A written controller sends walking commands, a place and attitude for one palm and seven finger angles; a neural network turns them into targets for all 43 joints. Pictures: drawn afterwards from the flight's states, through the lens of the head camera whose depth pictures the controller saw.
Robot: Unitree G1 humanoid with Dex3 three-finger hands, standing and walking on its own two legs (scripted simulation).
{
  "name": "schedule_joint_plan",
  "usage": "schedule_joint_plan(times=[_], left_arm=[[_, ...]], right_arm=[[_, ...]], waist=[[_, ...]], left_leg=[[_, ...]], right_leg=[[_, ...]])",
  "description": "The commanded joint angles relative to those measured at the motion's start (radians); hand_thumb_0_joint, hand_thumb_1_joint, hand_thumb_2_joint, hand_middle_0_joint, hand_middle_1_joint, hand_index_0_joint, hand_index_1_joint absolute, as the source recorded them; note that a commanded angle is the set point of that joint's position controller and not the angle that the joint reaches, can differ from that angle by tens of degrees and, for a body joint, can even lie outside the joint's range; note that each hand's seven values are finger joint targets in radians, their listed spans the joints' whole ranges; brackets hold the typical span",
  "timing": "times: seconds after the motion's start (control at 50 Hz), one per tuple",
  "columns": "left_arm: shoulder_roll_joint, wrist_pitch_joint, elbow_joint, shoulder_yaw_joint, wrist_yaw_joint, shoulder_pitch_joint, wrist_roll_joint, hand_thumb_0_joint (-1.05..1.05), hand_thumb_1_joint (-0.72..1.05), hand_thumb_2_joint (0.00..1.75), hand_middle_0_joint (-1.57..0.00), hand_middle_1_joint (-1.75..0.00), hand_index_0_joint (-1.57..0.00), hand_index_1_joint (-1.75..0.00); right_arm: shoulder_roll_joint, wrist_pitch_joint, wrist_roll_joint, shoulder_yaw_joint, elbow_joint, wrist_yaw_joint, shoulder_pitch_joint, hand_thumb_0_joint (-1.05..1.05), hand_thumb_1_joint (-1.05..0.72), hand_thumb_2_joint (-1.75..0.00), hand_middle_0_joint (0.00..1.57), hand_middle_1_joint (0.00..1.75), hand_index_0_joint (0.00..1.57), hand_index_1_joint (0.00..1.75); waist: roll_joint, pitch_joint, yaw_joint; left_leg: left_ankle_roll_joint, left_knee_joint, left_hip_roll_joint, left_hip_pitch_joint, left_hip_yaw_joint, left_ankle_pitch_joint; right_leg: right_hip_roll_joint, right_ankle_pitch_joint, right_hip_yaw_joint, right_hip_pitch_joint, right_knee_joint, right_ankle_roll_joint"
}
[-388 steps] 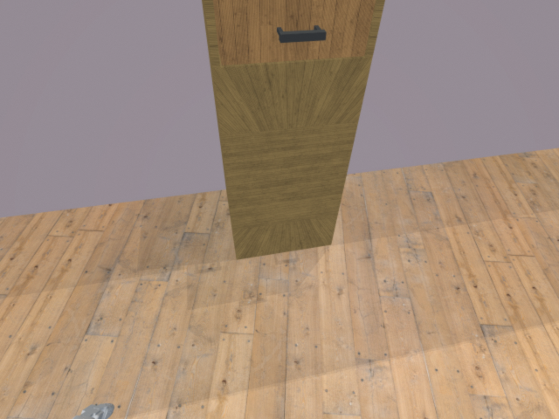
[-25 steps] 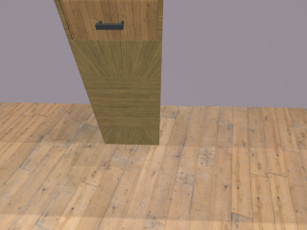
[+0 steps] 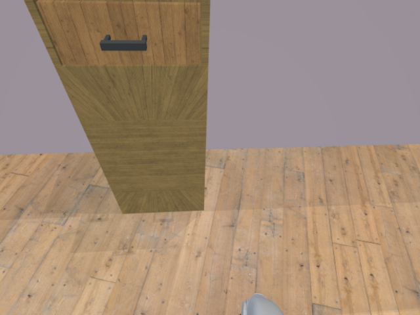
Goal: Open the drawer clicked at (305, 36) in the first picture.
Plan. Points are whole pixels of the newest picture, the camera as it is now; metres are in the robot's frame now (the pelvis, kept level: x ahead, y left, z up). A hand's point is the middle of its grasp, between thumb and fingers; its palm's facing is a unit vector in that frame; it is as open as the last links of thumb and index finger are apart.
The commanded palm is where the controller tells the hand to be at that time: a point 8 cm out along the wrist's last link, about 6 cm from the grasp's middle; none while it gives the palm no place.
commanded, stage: take the last steps up to it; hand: left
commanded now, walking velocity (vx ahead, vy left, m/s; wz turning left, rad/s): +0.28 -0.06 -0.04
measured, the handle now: (125, 41) +0.71 +0.25 +0.17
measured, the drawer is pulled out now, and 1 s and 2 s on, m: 0.00 0.00 0.00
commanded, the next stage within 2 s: come to a stop and stand still in 0.34 s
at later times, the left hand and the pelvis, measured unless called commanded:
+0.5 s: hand out of the picture +0.16 +0.14 -0.18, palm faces +0.11 -0.98 -0.17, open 7.3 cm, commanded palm none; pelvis +0.15 -0.04 +0.00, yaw +1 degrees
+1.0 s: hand (148, 300) +0.19 +0.14 -0.17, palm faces +0.03 -0.95 -0.31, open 7.4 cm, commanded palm none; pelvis +0.14 -0.07 -0.01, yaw -2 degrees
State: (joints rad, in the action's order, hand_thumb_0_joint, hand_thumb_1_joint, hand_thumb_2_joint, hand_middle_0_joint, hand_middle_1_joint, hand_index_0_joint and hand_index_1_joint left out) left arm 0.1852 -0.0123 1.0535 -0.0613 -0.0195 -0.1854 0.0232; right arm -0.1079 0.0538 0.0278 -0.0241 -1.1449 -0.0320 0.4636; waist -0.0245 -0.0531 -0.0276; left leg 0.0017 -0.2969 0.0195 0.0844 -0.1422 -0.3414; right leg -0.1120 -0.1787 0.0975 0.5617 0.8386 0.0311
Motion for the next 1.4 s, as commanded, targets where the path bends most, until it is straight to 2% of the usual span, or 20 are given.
schedule_joint_plan(times=[0.0,0.06,0.08,0.1,0.12,0.16,0.24,0.42,0.48,0.52,0.62,0.72,0.82,0.9,0.94,0.98,1.02,1.06,1.18,1.38], left_arm=[[0.023,0.035,-0.093,0.002,-0.005,0.092,-0.008,0.0,0.9,0.9,-0.2,-0.3,-0.2,-0.3],[0.086,0.063,-0.002,-0.021,0.003,-0.211,0.0,0.0,0.9,0.9,-0.2,-0.3,-0.2,-0.3],[0.181,0.079,0.037,-0.046,0.015,-0.341,0.01,0.0,0.9,0.9,-0.2,-0.3,-0.2,-0.3],[0.265,0.079,0.049,-0.059,0.021,-0.394,-0.006,0.0,0.9,0.9,-0.2,-0.3,-0.2,-0.3],[0.248,0.068,0.025,-0.054,0.029,-0.325,-0.02,0.0,0.9,0.9,-0.2,-0.3,-0.2,-0.3],[0.164,0.064,-0.018,-0.032,0.034,-0.142,-0.016,0.0,0.9,0.9,-0.2,-0.3,-0.2,-0.3],[0.062,0.076,-0.035,0.004,0.041,-0.035,-0.005,0.0,0.9,0.9,-0.2,-0.3,-0.2,-0.3],[0.093,0.078,0.013,-0.004,0.037,-0.142,0.001,0.0,0.9,0.9,-0.2,-0.3,-0.2,-0.3],[0.056,0.063,0.032,0.016,0.044,-0.125,-0.011,0.0,0.9,0.9,-0.2,-0.3,-0.2,-0.3],[0.002,0.047,0.039,0.034,0.046,-0.185,-0.018,0.0,0.9,0.9,-0.2,-0.3,-0.2,-0.3],[0.027,0.01,0.064,0.032,0.051,-0.216,-0.011,0.0,0.9,0.9,-0.2,-0.3,-0.2,-0.3],[0.06,-0.024,0.012,0.004,0.05,-0.196,0.001,0.0,0.9,0.9,-0.2,-0.3,-0.2,-0.3],[0.031,-0.029,-0.036,-0.011,0.044,-0.154,0.001,0.0,0.9,0.9,-0.2,-0.3,-0.2,-0.3],[0.012,-0.017,-0.039,-0.003,0.04,-0.18,-0.007,0.0,0.9,0.9,-0.2,-0.3,-0.2,-0.3],[0.043,0.002,0.003,-0.002,0.045,-0.258,-0.001,0.0,0.9,0.9,-0.2,-0.3,-0.2,-0.3],[0.183,0.012,-0.039,-0.004,0.051,-0.164,0.006,0.0,0.9,0.9,-0.2,-0.3,-0.2,-0.3],[0.198,0.008,-0.073,-0.015,0.057,-0.084,0.009,0.0,0.9,0.9,-0.2,-0.3,-0.2,-0.3],[0.163,0.018,-0.067,-0.008,0.058,-0.056,0.001,0.0,0.9,0.9,-0.2,-0.3,-0.2,-0.3],[0.142,0.033,-0.056,-0.02,0.063,-0.161,-0.005,0.0,0.9,0.9,-0.2,-0.3,-0.2,-0.3],[0.143,0.032,-0.029,-0.02,0.065,-0.199,0.012,0.0,0.9,0.9,-0.2,-0.3,-0.2,-0.3]], right_arm=[[-0.171,0.015,0.004,-0.039,0.019,-0.007,0.05,0.0,-0.9,-0.9,0.2,0.3,0.2,0.3],[-0.186,0.015,-0.008,-0.042,0.02,-0.002,0.012,0.0,-0.9,-0.9,0.2,0.3,0.2,0.3],[-0.145,0.015,-0.021,-0.039,0.033,0.01,0.039,0.0,-0.9,-0.9,0.2,0.3,0.2,0.3],[-0.103,0.013,-0.027,-0.031,0.06,0.01,0.067,0.0,-0.9,-0.9,0.2,0.3,0.2,0.3],[-0.123,0.001,-0.033,-0.036,0.078,0.005,0.013,0.0,-0.9,-0.9,0.2,0.3,0.2,0.3],[-0.087,-0.01,-0.02,-0.039,0.075,0.015,-0.058,0.0,-0.9,-0.9,0.2,0.3,0.2,0.3],[-0.045,-0.05,0.001,-0.034,0.053,0.024,0.014,0.0,-0.9,-0.9,0.2,0.3,0.2,0.3],[-0.059,-0.029,-0.005,-0.027,0.127,0.037,-0.17,0.0,-0.9,-0.9,0.2,0.3,0.2,0.3],[-0.056,-0.018,-0.011,-0.009,0.09,0.02,-0.141,0.0,-0.9,-0.9,0.2,0.3,0.2,0.3],[-0.139,-0.005,-0.013,-0.013,0.077,0.006,-0.113,0.0,-0.9,-0.9,0.2,0.3,0.2,0.3],[-0.165,-0.033,-0.022,-0.016,0.092,-0.018,-0.217,0.0,-0.9,-0.9,0.2,0.3,0.2,0.3],[-0.225,-0.046,-0.017,-0.055,0.104,-0.045,-0.155,0.0,-0.9,-0.9,0.2,0.3,0.2,0.3],[-0.228,-0.056,-0.004,-0.071,0.142,-0.033,-0.227,0.0,-0.9,-0.9,0.2,0.3,0.2,0.3],[-0.222,-0.063,0.001,-0.07,0.145,-0.009,-0.282,0.0,-0.9,-0.9,0.2,0.3,0.2,0.3],[-0.172,-0.07,-0.01,-0.058,0.139,0.005,-0.288,0.0,-0.9,-0.9,0.2,0.3,0.2,0.3],[-0.094,-0.092,-0.018,-0.036,0.177,0.023,-0.31,0.0,-0.9,-0.9,0.2,0.3,0.2,0.3],[-0.136,-0.107,-0.008,-0.049,0.174,0.035,-0.329,0.0,-0.9,-0.9,0.2,0.3,0.2,0.3],[-0.151,-0.103,-0.001,-0.052,0.122,0.036,-0.247,0.0,-0.9,-0.9,0.2,0.3,0.2,0.3],[-0.165,-0.098,0.004,-0.056,0.124,0.041,-0.181,0.0,-0.9,-0.9,0.2,0.3,0.2,0.3],[-0.145,-0.094,-0.008,-0.042,0.161,0.039,-0.225,0.0,-0.9,-0.9,0.2,0.3,0.2,0.3]], waist=[[0.16,-0.109,-0.008],[0.071,0.066,0.136],[-0.1,0.2,0.178],[-0.253,0.277,0.148],[-0.126,0.202,0.141],[-0.038,0.033,0.087],[-0.05,-0.018,-0.017],[-0.055,0.002,0.044],[-0.019,0.022,0.013],[0.177,0.06,0.031],[0.213,-0.018,0.045],[0.164,0.105,0.007],[0.126,0.159,0.014],[0.234,0.139,0.036],[0.101,0.117,0.079],[-0.246,-0.021,0.074],[-0.2,-0.111,0.071],[-0.148,-0.136,0.042],[-0.09,-0.011,0.077],[-0.166,0.029,0.087]], left_leg=[[0.132,0.011,0.286,-0.089,0.103,0.648],[0.071,-0.353,0.213,-0.198,0.044,0.73],[0.026,-0.644,0.113,-0.402,-0.018,0.397],[0.0,-0.95,-0.012,-0.565,0.032,-0.231],[0.024,-1.056,0.033,-0.6,0.141,-0.232],[0.023,-1.066,0.108,-0.627,0.15,-0.079],[-0.01,-0.87,0.129,-0.493,0.122,0.034],[-0.036,-0.399,0.095,-0.469,0.059,0.036],[-0.05,-0.152,0.075,-0.24,0.064,0.234],[0.007,-0.087,0.216,-0.156,0.204,0.53],[0.068,-0.009,0.254,-0.266,0.209,0.581],[0.193,-0.049,0.392,-0.116,0.274,0.921],[0.186,-0.088,0.349,-0.137,0.203,0.774],[0.127,-0.071,0.285,-0.299,0.175,0.406],[0.044,-0.146,0.17,-0.458,0.121,0.04],[-0.036,-0.376,0.044,-0.522,0.081,-0.172],[-0.026,-0.514,0.055,-0.525,0.129,-0.116],[-0.02,-0.6,0.048,-0.554,0.158,-0.003],[-0.059,-0.694,0.029,-0.655,0.157,0.076],[-0.064,-0.521,0.038,-0.563,0.128,-0.027]], right_leg=[[0.036,-0.045,0.035,-0.055,-0.171,-0.042],[0.083,0.058,0.04,-0.497,-0.315,-0.076],[-0.125,0.117,-0.199,-0.74,-0.354,-0.143],[-0.347,0.267,-0.551,-0.805,-0.476,-0.246],[-0.359,0.172,-0.536,-0.702,-0.542,-0.279],[-0.293,-0.177,-0.425,-0.414,-0.621,-0.232],[-0.18,-0.131,-0.152,-0.155,-0.684,-0.16],[-0.175,-0.038,-0.157,-0.33,-0.641,-0.198],[-0.102,0.113,-0.082,-0.272,-0.511,-0.129],[0.002,0.02,-0.041,-0.249,-0.409,-0.047],[0.017,-0.048,-0.014,-0.333,-0.362,-0.008],[0.044,-0.352,-0.085,-0.147,0.078,-0.008],[0.058,-0.309,-0.098,-0.1,0.15,0.006],[0.058,-0.228,-0.04,-0.302,-0.162,-0.007],[0.05,-0.057,-0.042,-0.481,-0.421,-0.002],[-0.253,-0.454,-0.435,-0.233,-0.728,-0.113],[-0.264,-0.601,-0.479,-0.093,-0.787,-0.136],[-0.222,-0.434,-0.403,-0.149,-0.743,-0.118],[-0.207,-0.096,-0.287,-0.455,-0.635,-0.129],[-0.221,-0.003,-0.273,-0.458,-0.602,-0.169]])
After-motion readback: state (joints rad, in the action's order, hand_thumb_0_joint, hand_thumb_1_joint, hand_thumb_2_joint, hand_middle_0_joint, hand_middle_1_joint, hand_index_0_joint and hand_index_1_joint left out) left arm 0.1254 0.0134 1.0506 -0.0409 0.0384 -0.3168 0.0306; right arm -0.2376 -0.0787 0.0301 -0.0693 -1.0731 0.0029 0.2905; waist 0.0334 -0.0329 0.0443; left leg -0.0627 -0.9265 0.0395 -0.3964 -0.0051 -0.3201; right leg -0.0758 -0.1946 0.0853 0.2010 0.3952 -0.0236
